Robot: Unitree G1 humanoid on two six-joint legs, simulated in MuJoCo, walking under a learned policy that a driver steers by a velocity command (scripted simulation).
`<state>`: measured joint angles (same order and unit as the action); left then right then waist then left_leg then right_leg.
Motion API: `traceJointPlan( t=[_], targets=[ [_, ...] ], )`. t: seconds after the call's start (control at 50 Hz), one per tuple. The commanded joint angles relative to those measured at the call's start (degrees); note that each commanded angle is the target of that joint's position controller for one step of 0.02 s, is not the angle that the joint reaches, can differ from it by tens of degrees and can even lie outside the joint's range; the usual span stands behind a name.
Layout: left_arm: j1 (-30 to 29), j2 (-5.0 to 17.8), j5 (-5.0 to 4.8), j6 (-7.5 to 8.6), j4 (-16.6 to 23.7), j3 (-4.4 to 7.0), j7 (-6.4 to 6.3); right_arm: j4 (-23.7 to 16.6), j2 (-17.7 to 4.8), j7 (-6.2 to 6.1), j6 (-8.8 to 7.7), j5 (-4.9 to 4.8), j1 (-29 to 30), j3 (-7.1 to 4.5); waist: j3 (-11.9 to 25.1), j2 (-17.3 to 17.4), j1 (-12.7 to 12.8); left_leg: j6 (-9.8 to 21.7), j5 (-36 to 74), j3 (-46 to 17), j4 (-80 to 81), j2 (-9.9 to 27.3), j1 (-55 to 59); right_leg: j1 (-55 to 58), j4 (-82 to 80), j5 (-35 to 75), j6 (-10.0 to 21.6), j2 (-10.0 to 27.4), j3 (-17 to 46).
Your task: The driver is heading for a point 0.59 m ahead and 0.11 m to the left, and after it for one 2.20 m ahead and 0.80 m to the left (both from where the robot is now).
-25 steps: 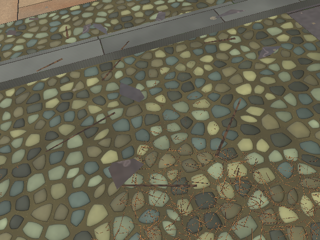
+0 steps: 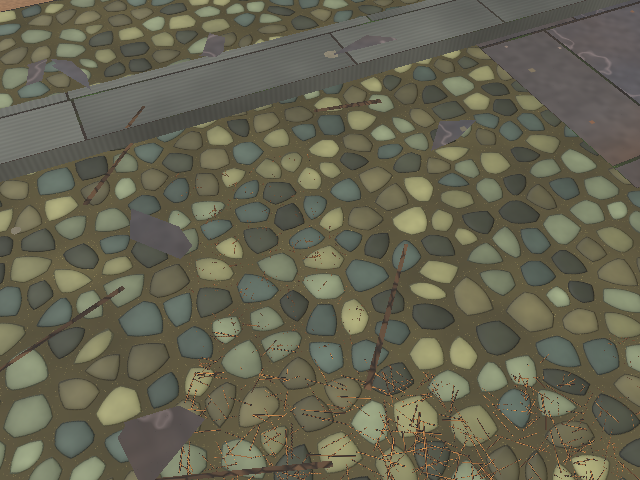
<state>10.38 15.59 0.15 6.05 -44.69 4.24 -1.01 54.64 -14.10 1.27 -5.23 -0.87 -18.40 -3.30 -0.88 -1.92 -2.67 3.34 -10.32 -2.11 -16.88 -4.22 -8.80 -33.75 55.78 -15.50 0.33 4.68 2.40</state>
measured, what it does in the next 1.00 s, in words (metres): walks ahead, turning left: right foot, then left foot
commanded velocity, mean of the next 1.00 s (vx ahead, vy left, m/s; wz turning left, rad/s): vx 0.43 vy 0.00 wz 0.52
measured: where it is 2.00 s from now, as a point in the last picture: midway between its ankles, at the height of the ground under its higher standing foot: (244, 451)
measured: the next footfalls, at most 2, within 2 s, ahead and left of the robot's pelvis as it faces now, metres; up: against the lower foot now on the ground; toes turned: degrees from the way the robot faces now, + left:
right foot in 0.22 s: +0.31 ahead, -0.14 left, +0.00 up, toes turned +9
left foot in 0.72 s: +0.49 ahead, +0.20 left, +0.00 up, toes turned +29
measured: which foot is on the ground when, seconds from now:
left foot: down 0.00-0.22, up 0.24-0.70, down 0.72-1.00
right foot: up 0.00-0.20, down 0.22-0.74, up 0.76-1.00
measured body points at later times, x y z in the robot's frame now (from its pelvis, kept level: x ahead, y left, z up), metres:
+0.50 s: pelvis +0.27 -0.03 +0.00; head +0.30 -0.02 +0.45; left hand +0.24 +0.26 -0.12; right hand +0.50 -0.25 -0.11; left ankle +0.33 +0.15 -0.67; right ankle +0.27 -0.14 -0.75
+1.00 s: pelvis +0.47 +0.12 +0.00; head +0.51 +0.17 +0.44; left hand +0.47 +0.45 -0.11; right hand +0.73 -0.06 -0.10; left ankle +0.46 +0.18 -0.75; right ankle +0.65 +0.01 -0.67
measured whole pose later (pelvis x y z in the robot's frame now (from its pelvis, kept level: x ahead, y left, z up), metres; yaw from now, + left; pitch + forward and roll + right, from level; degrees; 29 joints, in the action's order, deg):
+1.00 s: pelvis +0.47 +0.12 +0.00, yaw +35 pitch +3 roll -1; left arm 4.5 18.4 0.9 3.4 -40.4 3.5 -1.8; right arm 40.0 -17.1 0.2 -0.7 -0.4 -12.8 -4.3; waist -4.4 -1.8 -1.7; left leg 5.5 -9.0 -3.8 -23.7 -6.0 -17.0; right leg -38.6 56.7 -16.2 -4.5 4.2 4.2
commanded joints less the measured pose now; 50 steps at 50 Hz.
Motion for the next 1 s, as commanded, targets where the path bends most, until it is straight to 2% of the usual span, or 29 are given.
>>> traceJointPlan(
  t=[0.02,0.06,0.12,0.16,0.2,0.22,0.24,0.26,0.28,0.3,0.32,0.36,0.38,0.44,0.54,0.64,0.68,0.7,0.72,0.74,0.76,0.78,0.8,0.82,0.84,0.86,0.9,0.96,1.0],
  targets=[
    [-4.1,1.1,0.28,0.71,5.2,-0.34,0.35,-4.3,-9.8,-1.28,-0.53,-0.5,2.9,-1.88,-1.2,6.1,1.6,10.5,13.2,-11.6,7.9,13.0,-2.9,0.1,-13.2,8.7,-1.8,-0.5,-0.5],
    [-8.6,1.2,-0.26,0.96,6.3,-0.6,1.04,-4.2,-10.3,-1.53,-0.04,-0.66,0.8,-2.0,-1.4,6.6,0.1,9.0,13.1,-10.2,7.2,11.6,-5.2,5.1,-20.4,16.0,-2.2,-2.9,-1.3],
    [-12.1,3.0,-1.02,1.19,7.8,-0.32,1.66,-3.6,-10.1,-1.81,0.64,-1.34,-2.9,-1.87,-1.2,7.1,-0.6,7.7,9.7,-13.5,4.4,13.2,-2.7,8.7,-25.7,18.5,-2.0,-4.1,0.3],
    [-11.6,5.0,-1.18,1.41,8.2,0.28,1.71,-3.9,-10.8,-2.06,1.01,-1.34,-3.0,-2.16,-0.7,7.6,0.8,6.5,8.3,-16.1,1.2,14.6,-0.3,11.7,-28.1,15.7,-1.1,-4.0,1.0],
    [-3.5,7.8,-0.77,1.65,6.4,1.7,1.17,-4.7,-10.1,-2.13,1.26,-0.87,-2.3,-1.96,3.2,7.1,5.4,4.2,14.1,-15.1,-8.0,11.6,-1.7,23.9,-30.5,12.5,1.4,-3.9,0.3],
    [5.7,10.9,0.07,1.83,5.3,2.7,0.68,-6.4,-7.4,-1.87,1.15,0.06,-0.9,-0.98,10.6,3.9,9.8,2.3,9.6,-12.4,-22.3,7.9,-8.0,37.6,-28.9,10.7,4.8,3.4,6.5],
    [12.6,15.6,1.11,1.08,4.2,3.78,0.46,-7.9,-2.3,-2.12,0.55,-0.31,-6.7,0.34,19.8,-9.8,9.1,-1.1,-10.2,-4.6,-42.5,0.3,-25.0,56.6,-31.5,3.7,11.5,17.1,26.9],
    [13.0,13.0,0.64,0.76,3.6,3.06,1.04,-8.5,-4.4,-1.9,0.16,-1.54,-9.1,0.29,21.7,-17.5,7.6,-1.3,-24.0,-6.2,-53.3,2.2,-33.5,56.5,-37.1,-4.5,14.8,21.6,42.3],
    [9.0,8.0,0.23,0.74,4.4,1.72,1.1,-8.3,-8.9,-1.94,0.47,-2.14,-5.9,-0.97,13.1,-10.1,7.5,-1.3,-19.5,-7.0,-57.3,5.4,-36.5,49.4,-38.0,-6.8,12.7,19.1,34.7],
    [5.7,5.9,0.1,0.57,4.7,0.99,1.14,-8.8,-9.4,-1.92,0.84,-1.74,-2.0,-1.26,7.6,-5.5,7.0,-1.4,-14.7,-5.3,-56.6,7.7,-35.5,41.5,-38.8,-1.9,10.8,16.2,24.9],
    [2.7,4.7,0.39,0.43,4.3,0.59,1.38,-9.3,-8.7,-1.89,1.17,-1.13,-0.2,-1.44,4.4,-3.3,5.4,-1.6,-11.6,-4.6,-54.2,9.2,-33.3,35.0,-40.7,2.8,10.0,13.7,19.2],
    [-0.2,3.8,0.63,0.7,3.7,0.4,1.58,-9.9,-6.6,-1.42,2.45,-1.05,0.1,-1.68,1.2,-4.9,3.0,-1.7,-8.3,-4.1,-50.8,11.5,-29.4,27.6,-44.4,8.1,9.4,11.0,11.2],
    [-0.3,4.2,0.47,1.06,3.2,0.65,1.63,-10.5,-5.4,-1.18,2.97,-1.03,0.6,-1.47,0.8,-4.7,2.7,-2.0,-6.9,-3.6,-50.0,11.8,-28.9,26.3,-45.8,10.4,9.9,10.8,8.7],
    [0.3,6.1,0.35,1.56,1.9,1.49,1.24,-12.8,-4.6,-0.84,3.71,-0.54,3.9,-1.32,-0.3,-2.1,2.4,-2.9,-1.2,-3.9,-44.2,12.3,-31.6,26.7,-48.0,16.0,11.1,11.5,2.9],
    [2.2,8.8,-0.03,0.75,0.4,2.27,0.49,-15.7,-3.9,1.06,3.05,-0.36,12.2,-0.59,-2.1,-0.8,5.0,-2.6,11.8,0.1,-28.0,11.0,-29.0,28.5,-48.5,18.1,9.2,9.9,-7.2],
    [6.1,11.6,-1.49,-0.86,-1.6,3.19,0.39,-19.6,-5.3,2.27,3.33,-0.35,19.1,-0.71,-4.2,-1.0,6.4,0.1,5.6,3.7,-20.9,9.2,-29.1,36.4,-44.7,22.2,7.3,12.5,-10.7],
    [5.7,13.3,-1.92,-1.7,-1.6,3.62,0.18,-20.1,-7.0,2.35,3.57,-0.24,16.7,-1.62,-1.4,-2.8,4.0,2.4,-0.5,7.1,-20.1,5.7,-22.8,38.2,-37.1,40.4,6.1,12.5,-12.8],
    [5.1,13.8,-2.13,-2.26,-1.4,3.69,0.04,-18.8,-8.8,2.17,3.7,-0.37,10.8,-2.76,2.2,-2.9,0.3,3.9,-1.2,9.1,-18.5,2.8,-14.5,37.2,-28.3,49.1,5.1,11.4,-14.5],
    [5.1,12.6,-2.0,-2.62,-1.0,3.13,-0.21,-16.1,-12.5,1.48,3.91,-0.37,0.9,-4.85,7.1,-1.4,-4.7,6.0,3.0,9.0,-15.1,0.0,-0.1,31.5,-14.7,49.9,2.8,8.6,-16.1],
    [6.9,8.6,0.45,-2.22,0.8,1.59,-0.29,-15.1,-18.6,0.06,4.41,-0.27,-5.5,-6.55,12.6,9.3,-5.2,10.0,14.6,-8.1,-15.2,11.4,17.1,14.8,5.4,19.4,-0.9,4.8,-16.1],
    [10.2,3.9,0.89,-0.54,3.9,-0.17,0.13,-18.0,-22.6,0.11,3.86,0.53,-0.5,-6.32,21.2,19.1,1.0,22.6,14.9,-41.4,-6.1,25.2,29.7,-4.6,24.5,-21.9,-4.4,-7.5,-6.3],
    [4.7,9.7,-1.14,0.89,4.1,0.79,0.72,-19.0,-17.9,0.8,3.26,0.67,-1.1,-5.0,23.2,9.3,-3.5,20.8,19.7,-38.9,-3.6,25.1,28.6,-8.0,27.3,-20.2,-3.5,-4.5,3.2],
    [1.6,9.9,-2.27,1.2,5.3,0.75,0.75,-18.6,-15.0,0.88,2.67,0.59,0.9,-4.24,16.2,7.4,-2.5,18.7,25.4,-29.0,-5.0,22.9,22.8,-10.0,25.3,-16.2,-2.6,-2.5,2.2],
    [1.7,9.3,-1.21,0.97,4.5,0.68,0.11,-18.6,-12.9,0.87,2.4,-0.06,3.8,-3.7,10.1,2.2,0.0,15.6,29.0,-21.6,-5.4,19.3,14.1,-8.7,20.1,-12.1,-2.5,0.1,1.7],
    [1.6,10.0,0.16,0.38,4.2,1.13,-0.53,-19.1,-11.2,0.48,2.51,-0.24,6.6,-3.3,8.0,2.5,1.6,13.9,30.0,-17.8,-4.6,17.3,7.5,-5.7,15.7,-9.4,-2.6,1.7,1.7],
    [2.2,10.4,0.35,-0.54,4.2,1.42,-0.63,-20.0,-10.8,0.21,2.79,0.44,8.5,-3.04,6.9,3.4,3.3,13.5,32.4,-16.0,-3.3,16.0,1.9,-1.7,14.4,-8.2,-2.8,1.9,1.7],
    [3.4,8.6,0.66,-1.9,4.6,1.11,-0.81,-20.1,-12.0,-0.25,2.81,1.15,9.1,-3.47,7.3,3.7,4.8,14.0,38.9,-13.9,-2.4,15.0,-3.1,1.4,10.9,-6.2,-3.8,0.9,1.0],
    [1.3,6.8,1.02,-2.69,5.6,0.46,-1.12,-19.3,-12.9,-1.45,3.44,0.52,8.1,-3.8,7.9,4.5,4.5,12.9,40.6,-11.6,-3.1,13.0,-4.0,0.6,2.8,-0.6,-5.2,-1.1,0.8],
    [-0.5,6.0,0.83,-2.91,5.8,-0.04,-0.76,-18.9,-12.1,-2.23,4.35,-0.02,8.2,-3.45,8.7,5.9,3.7,11.0,37.0,-10.1,-4.0,11.7,-3.1,1.3,-3.4,5.3,-5.5,-1.6,0.7]
  ],
)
